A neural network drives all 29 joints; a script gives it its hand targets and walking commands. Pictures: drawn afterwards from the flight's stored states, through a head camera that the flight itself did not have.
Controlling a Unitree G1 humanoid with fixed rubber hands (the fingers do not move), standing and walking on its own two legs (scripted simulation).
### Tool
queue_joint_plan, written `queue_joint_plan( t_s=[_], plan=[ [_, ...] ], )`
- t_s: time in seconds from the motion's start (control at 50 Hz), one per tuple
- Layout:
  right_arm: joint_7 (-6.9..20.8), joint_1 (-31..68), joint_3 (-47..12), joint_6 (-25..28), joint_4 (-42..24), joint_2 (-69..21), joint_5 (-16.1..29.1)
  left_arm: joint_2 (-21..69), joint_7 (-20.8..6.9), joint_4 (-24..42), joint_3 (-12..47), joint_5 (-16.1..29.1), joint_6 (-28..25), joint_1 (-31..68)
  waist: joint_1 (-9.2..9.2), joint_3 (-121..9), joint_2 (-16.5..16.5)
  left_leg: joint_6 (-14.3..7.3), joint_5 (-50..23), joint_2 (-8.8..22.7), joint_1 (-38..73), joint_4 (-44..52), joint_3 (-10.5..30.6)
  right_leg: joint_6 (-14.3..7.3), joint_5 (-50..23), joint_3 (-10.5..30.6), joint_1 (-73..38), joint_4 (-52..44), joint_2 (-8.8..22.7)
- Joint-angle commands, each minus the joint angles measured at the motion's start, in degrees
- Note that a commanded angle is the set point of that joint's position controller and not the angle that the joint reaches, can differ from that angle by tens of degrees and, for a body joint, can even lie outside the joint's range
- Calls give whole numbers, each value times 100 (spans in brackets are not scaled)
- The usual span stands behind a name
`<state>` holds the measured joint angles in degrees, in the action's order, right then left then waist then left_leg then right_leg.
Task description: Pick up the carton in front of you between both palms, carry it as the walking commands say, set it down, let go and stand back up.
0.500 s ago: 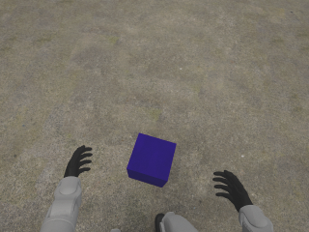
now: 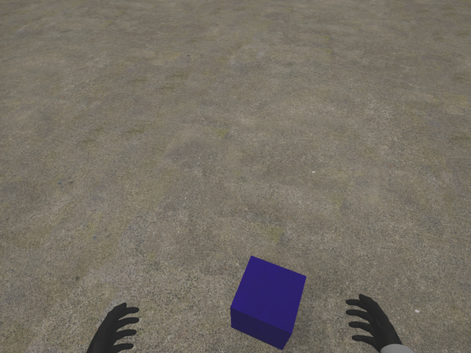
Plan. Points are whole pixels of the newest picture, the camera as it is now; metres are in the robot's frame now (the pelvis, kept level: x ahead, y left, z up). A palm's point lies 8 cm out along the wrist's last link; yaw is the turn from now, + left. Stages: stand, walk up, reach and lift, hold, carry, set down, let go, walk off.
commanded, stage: let go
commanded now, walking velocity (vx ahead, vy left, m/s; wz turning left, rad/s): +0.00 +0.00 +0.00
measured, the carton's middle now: (266, 303) +0.42 -0.10 -0.65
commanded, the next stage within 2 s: stand in 0.28 s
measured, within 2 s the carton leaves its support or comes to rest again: neither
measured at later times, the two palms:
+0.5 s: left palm out of the picture +0.10 +0.26 -0.08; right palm out of the picture +0.13 -0.31 -0.10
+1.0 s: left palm out of the picture +0.12 +0.26 -0.08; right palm out of the picture +0.14 -0.33 -0.11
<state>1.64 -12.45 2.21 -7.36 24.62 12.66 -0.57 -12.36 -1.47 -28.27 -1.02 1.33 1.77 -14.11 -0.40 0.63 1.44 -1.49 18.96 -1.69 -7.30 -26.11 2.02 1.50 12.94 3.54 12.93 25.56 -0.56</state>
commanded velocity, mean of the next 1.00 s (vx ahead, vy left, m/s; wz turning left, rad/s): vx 0.00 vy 0.00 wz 0.00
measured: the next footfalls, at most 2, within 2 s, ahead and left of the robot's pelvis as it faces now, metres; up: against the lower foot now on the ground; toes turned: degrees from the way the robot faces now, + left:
none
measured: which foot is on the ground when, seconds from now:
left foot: down 0.00-1.00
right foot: down 0.00-1.00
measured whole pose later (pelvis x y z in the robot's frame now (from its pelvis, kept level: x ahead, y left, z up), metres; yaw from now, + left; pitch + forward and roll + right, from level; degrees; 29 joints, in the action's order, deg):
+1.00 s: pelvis +0.01 -0.04 +0.00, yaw +2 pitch -1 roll +0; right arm -2.1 -10.4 0.5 0.2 47.5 21.5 -1.8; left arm -18.7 0.9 -48.9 -2.8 -1.5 0.5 -8.3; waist -0.6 1.3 3.0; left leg 2.0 19.7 0.9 -4.8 -25.3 4.4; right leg -2.0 15.9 0.1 11.3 28.1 -2.4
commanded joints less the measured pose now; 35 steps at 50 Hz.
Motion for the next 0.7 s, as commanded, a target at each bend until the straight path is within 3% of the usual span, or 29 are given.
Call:
queue_joint_plan(
  t_s=[0.0,0.12,0.26,0.28,0.34,0.4,0.56,0.68],
  plan=[
    [-45,156,189,-103,-563,670,-32,-365,25,556,-34,20,-25,444,127,-127,110,357,-2197,200,-441,464,92,-84,-745,-406,-508,43,-473],
    [-49,327,93,-410,-824,656,-16,-457,25,573,-128,-65,252,363,28,267,75,255,-1192,180,-770,612,-25,-79,-418,-442,-924,43,-421],
    [-67,368,39,-626,-1023,565,-7,-525,-53,768,-188,-100,414,403,7,307,-34,164,-676,89,-713,555,-171,-33,-332,-407,-1140,2,-329],
    [-294,531,263,-83,-87,1185,-147,-1168,146,-61,-487,-467,240,144,-139,408,722,273,319,219,-1059,326,63,-7,-13,-43,-28,39,119],
    [-299,292,224,458,195,1105,-252,-1349,227,-220,-475,-476,-22,254,-21,235,79,146,994,319,-881,227,301,-139,985,196,429,-218,239],
    [-234,240,193,647,525,1132,-231,-1256,173,-419,-426,-448,-149,487,57,-63,-257,116,225,330,-450,-7,305,-230,769,324,523,-297,294],
    [-300,113,121,777,1108,1393,-173,-1448,215,-978,-421,-339,-204,359,3,-480,-255,170,-1451,465,-166,-100,357,-295,-1440,219,-219,114,394],
    [-360,59,78,783,1467,1512,-144,-1579,262,-1284,-417,-316,-193,399,-4,-463,-219,212,-1906,501,-79,-65,342,-327,-2019,235,-491,124,464]
  ],
)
